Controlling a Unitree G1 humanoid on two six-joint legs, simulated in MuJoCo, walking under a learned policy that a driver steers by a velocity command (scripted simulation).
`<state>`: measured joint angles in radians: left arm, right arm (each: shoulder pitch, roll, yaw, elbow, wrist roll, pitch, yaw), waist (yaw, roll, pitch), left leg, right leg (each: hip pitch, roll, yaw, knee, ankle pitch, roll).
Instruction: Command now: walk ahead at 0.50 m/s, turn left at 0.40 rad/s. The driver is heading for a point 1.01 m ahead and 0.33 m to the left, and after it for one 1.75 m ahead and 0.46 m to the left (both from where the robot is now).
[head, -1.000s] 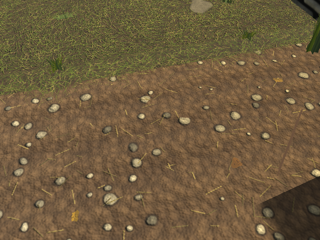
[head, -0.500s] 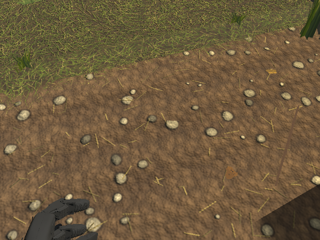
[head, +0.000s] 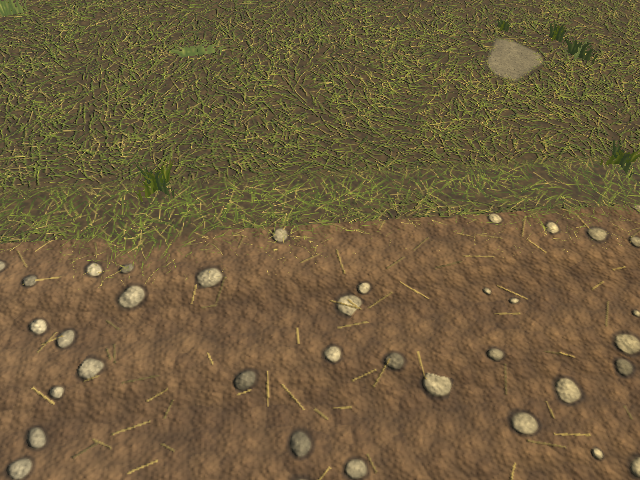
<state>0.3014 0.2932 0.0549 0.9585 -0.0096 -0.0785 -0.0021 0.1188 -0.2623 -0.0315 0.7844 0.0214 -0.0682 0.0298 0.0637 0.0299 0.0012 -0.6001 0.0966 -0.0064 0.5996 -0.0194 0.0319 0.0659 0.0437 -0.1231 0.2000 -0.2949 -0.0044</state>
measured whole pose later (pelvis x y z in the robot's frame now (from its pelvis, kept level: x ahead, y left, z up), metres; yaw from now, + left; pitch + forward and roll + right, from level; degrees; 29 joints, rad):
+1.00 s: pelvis +0.54 +0.13 +0.00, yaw +34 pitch +2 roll -2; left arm 0.32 0.30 0.07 0.87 -0.01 -0.07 0.00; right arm 0.10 -0.28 -0.06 0.59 0.03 -0.02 0.04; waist 0.10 0.04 0.04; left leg -0.65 0.09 0.00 0.68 -0.04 0.03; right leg 0.07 -0.01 -0.22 0.25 -0.34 0.02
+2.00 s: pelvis +1.03 +0.43 +0.01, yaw +16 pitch +3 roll +0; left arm 0.32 0.29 0.07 0.72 -0.03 -0.04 0.01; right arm 0.06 -0.28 -0.04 0.66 0.00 -0.10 0.01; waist 0.07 0.03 0.03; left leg -0.62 0.05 -0.11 0.58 0.01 -0.07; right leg -0.14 0.11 0.16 0.39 -0.28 -0.07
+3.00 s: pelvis +1.55 +0.46 +0.01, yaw -19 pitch +2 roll +0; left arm 0.35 0.29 0.07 0.70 -0.02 -0.03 0.01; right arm 0.02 -0.29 -0.03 0.69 -0.01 -0.10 0.02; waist 0.08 0.04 0.04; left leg -0.61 0.05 -0.10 0.57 0.05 -0.06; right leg -0.13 0.11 0.15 0.40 -0.29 -0.07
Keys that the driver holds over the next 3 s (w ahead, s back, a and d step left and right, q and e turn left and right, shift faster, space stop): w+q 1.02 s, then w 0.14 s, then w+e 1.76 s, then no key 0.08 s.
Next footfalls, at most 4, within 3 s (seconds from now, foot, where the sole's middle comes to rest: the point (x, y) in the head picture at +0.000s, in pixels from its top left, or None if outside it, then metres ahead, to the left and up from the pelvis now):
0.06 left None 0.21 0.13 -0.77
0.56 right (352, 463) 0.53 -0.02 -0.77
1.08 left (185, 396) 0.65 0.35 -0.77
1.62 right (218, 260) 1.03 0.35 -0.77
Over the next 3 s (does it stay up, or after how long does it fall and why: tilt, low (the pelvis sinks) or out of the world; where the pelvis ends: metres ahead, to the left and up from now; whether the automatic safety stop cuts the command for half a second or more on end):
stays up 1.55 0.46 0.01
